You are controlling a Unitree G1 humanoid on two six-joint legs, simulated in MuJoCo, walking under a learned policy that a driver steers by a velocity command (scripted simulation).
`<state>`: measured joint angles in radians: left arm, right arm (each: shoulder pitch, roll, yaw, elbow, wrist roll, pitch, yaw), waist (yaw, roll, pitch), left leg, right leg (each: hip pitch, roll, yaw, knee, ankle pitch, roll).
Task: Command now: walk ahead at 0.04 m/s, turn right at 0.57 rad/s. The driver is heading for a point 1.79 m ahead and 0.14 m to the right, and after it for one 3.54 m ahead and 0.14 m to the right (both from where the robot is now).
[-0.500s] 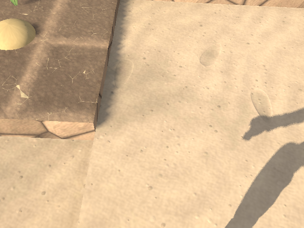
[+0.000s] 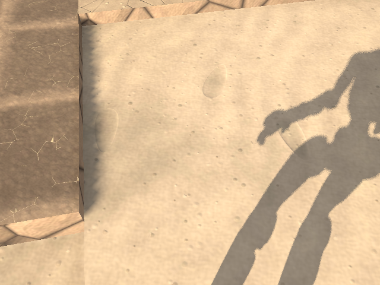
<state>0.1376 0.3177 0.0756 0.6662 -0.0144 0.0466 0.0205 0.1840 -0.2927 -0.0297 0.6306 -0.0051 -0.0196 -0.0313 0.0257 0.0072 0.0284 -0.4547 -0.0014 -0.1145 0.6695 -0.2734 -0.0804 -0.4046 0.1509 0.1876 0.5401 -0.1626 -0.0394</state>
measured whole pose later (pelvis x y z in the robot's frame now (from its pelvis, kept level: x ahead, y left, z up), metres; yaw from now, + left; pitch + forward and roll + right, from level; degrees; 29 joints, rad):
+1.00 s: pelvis +0.00 +0.00 +0.01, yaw -21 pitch -1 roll +0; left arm 0.17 0.22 0.02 0.78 0.01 0.03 0.02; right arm 0.19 -0.23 -0.03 0.72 -0.02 -0.02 -0.01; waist 0.00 -0.01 0.03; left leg -0.22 0.02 0.00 0.52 -0.27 -0.02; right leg -0.23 0.06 0.05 0.52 -0.27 -0.04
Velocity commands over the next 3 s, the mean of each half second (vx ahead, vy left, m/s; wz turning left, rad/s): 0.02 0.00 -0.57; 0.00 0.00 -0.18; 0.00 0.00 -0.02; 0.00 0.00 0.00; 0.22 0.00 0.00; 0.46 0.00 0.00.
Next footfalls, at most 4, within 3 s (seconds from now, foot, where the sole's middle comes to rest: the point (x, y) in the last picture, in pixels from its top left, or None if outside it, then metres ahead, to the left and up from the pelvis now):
0.02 left None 0.10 0.14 -0.77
0.44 right None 0.00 -0.11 -0.77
0.82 left None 0.08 0.11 -0.77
2.76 left None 0.45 -0.02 -0.77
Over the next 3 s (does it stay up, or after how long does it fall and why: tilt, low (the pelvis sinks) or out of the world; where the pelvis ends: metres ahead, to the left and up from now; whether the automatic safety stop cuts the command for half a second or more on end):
stays up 0.36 -0.08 0.02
